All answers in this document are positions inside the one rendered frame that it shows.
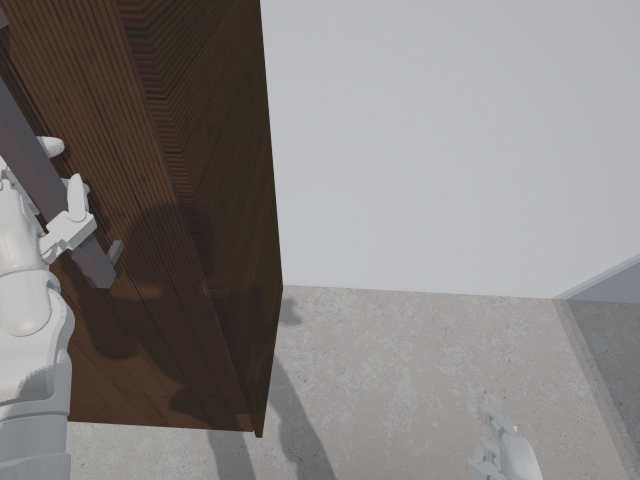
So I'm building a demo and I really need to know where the wardrobe door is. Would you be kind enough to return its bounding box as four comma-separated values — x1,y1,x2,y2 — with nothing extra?
0,0,253,432

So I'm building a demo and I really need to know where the left robot hand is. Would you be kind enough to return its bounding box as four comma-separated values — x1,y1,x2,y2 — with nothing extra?
0,136,97,277

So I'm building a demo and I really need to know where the left robot forearm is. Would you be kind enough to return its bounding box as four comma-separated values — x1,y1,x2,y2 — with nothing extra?
0,269,75,480

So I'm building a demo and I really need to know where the handle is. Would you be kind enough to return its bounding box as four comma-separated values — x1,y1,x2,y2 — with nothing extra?
0,8,125,289

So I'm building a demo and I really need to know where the right robot hand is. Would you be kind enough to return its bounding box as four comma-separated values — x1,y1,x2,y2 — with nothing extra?
467,404,543,480

